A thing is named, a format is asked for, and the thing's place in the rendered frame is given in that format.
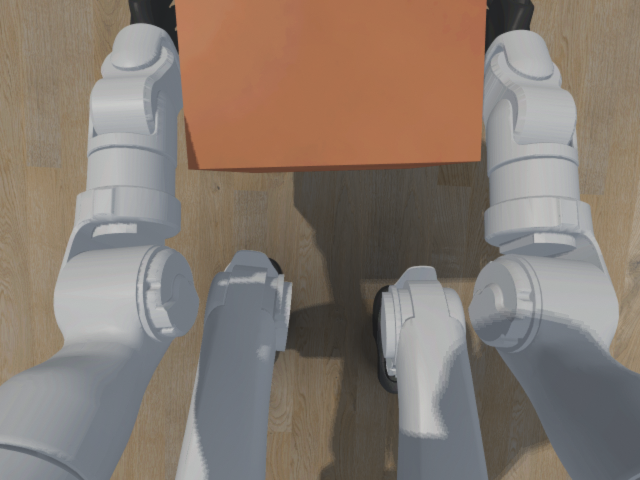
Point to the right robot forearm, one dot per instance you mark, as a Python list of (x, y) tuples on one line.
[(532, 156)]

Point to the robot left upper arm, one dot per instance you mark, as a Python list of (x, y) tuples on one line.
[(71, 417)]

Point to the left robot forearm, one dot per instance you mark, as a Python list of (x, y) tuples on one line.
[(132, 147)]

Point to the left robot hand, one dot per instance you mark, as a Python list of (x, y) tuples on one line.
[(157, 13)]

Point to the robot right shin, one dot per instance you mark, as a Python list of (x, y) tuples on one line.
[(454, 303)]

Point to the carton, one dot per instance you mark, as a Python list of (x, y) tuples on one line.
[(331, 85)]

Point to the right robot hand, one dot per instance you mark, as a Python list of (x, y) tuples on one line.
[(506, 15)]

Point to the robot right upper arm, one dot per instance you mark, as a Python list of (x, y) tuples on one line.
[(552, 321)]

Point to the robot left foot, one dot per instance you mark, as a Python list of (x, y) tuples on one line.
[(276, 266)]

